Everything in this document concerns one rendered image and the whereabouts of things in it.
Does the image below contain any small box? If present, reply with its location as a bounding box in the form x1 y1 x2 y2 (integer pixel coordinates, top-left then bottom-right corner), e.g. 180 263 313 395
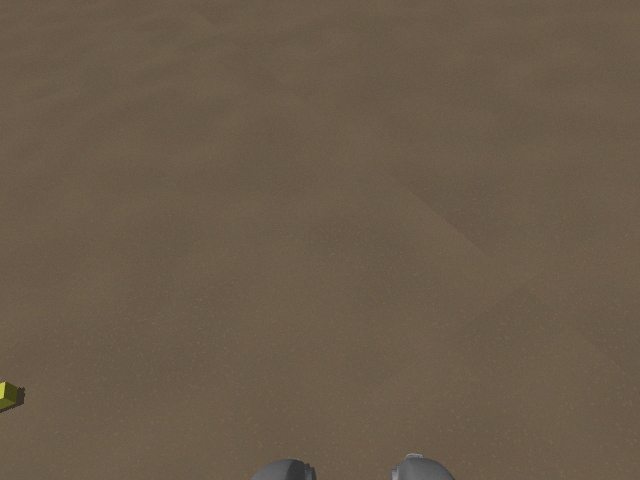
0 381 17 410

